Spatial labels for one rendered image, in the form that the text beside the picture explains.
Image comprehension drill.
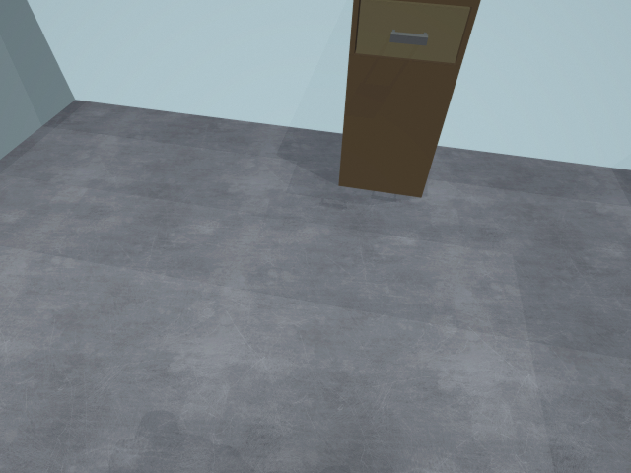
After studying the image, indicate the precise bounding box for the drawer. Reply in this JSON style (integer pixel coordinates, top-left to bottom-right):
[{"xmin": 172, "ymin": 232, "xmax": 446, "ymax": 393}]
[{"xmin": 356, "ymin": 0, "xmax": 470, "ymax": 63}]

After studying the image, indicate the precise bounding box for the cabinet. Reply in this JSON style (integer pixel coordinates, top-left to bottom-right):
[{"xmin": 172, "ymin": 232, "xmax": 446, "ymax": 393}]
[{"xmin": 338, "ymin": 0, "xmax": 481, "ymax": 198}]

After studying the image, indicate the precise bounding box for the handle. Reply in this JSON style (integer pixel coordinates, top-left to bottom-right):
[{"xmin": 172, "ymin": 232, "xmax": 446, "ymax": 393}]
[{"xmin": 389, "ymin": 30, "xmax": 428, "ymax": 45}]

